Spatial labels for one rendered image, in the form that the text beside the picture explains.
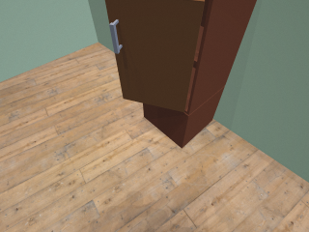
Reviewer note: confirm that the cupboard door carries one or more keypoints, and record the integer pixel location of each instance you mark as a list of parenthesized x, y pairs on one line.
[(159, 40)]

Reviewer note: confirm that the handle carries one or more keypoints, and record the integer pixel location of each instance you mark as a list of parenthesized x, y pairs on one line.
[(114, 37)]

